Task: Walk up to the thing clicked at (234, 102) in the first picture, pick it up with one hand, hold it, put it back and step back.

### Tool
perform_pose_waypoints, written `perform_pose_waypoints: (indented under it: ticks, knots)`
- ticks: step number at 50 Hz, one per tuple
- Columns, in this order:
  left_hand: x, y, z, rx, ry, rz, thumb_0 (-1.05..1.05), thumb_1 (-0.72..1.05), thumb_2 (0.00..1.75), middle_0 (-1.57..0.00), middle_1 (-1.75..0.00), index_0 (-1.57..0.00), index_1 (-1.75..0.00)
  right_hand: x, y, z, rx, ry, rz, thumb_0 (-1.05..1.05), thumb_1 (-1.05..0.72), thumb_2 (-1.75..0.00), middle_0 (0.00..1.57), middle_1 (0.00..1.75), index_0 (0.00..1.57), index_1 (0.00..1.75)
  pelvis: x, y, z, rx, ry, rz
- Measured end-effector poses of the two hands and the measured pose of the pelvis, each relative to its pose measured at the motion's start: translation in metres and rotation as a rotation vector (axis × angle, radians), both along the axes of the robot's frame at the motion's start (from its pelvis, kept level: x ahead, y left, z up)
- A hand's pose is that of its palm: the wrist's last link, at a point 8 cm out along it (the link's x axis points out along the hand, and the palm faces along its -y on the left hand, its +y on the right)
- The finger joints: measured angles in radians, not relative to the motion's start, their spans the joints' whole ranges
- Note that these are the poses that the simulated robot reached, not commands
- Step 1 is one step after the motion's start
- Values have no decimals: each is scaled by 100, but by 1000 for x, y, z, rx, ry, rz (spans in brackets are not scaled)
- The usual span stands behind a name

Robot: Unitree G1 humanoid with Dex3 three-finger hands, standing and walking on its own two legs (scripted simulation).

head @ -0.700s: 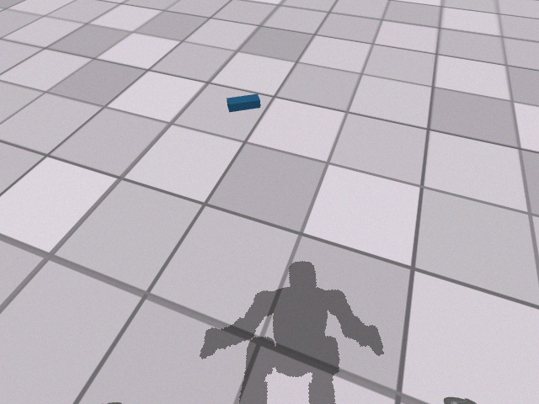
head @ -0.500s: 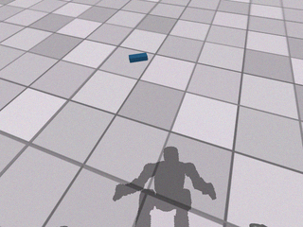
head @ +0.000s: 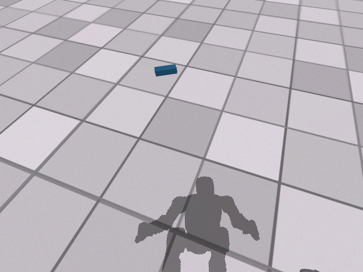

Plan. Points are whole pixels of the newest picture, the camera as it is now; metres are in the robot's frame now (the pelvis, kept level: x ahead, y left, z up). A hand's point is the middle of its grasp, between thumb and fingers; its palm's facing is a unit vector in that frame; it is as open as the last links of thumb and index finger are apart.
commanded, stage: stand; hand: left
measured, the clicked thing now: (165, 70) +1.88 +0.16 -0.75
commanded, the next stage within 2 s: walk up in 0.42 s
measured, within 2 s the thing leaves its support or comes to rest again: neither
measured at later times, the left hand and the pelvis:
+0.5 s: hand out of the picture +0.07 +0.26 -0.16, palm faces +0.00 -0.95 -0.32, open 7.4 cm; pelvis +0.00 +0.00 +0.00, yaw +1 degrees
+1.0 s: hand (66, 231) +0.24 +0.34 -0.16, palm faces +0.04 -0.95 -0.30, open 7.4 cm; pelvis +0.18 +0.05 -0.01, yaw +6 degrees
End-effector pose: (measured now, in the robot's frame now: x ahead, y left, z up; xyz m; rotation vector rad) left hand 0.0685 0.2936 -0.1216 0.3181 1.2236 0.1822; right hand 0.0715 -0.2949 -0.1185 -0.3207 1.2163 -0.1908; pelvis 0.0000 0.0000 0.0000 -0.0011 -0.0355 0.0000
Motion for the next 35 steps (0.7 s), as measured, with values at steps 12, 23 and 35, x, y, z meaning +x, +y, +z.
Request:
perform_pose_waypoints:
  ticks: [12, 23, 35]
  knots:
    - [-1, 2, 1, 4, -6, 0, 0, 90, 90, -21, -30, -20, -30, -3, 1, 0, 3, -1, -1, 1, -91, -90, 20, 30, 20, 30, -1, 0, 0, 0, -4, 2]
    - [-3, 5, 1, -13, -18, 10, 1, 90, 90, -21, -30, -20, -30, -6, -2, 1, 8, -9, 0, 1, -91, -90, 20, 30, 20, 30, 0, 0, -1, -3, 0, 9]
    - [-11, 60, -4, 16, -71, 121, 0, 90, 90, -21, -30, -20, -30, 70, -12, 19, -80, -38, 130, 1, -91, -90, 20, 30, 20, 30, 50, 20, -15, -32, 2, 90]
